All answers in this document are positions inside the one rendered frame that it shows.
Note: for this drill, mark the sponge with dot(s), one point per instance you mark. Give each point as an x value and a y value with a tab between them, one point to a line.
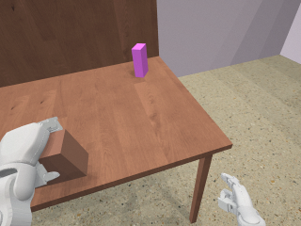
63	154

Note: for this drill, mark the left robot hand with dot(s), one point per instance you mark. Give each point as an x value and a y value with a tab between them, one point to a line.
25	144

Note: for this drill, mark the right robot hand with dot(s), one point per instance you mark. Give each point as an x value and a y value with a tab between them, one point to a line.
231	201

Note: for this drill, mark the robot left forearm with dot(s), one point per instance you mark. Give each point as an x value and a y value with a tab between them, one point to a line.
17	189

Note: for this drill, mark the table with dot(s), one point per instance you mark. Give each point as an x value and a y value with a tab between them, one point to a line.
72	59

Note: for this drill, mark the robot right forearm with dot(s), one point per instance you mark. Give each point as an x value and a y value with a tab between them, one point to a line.
249	216

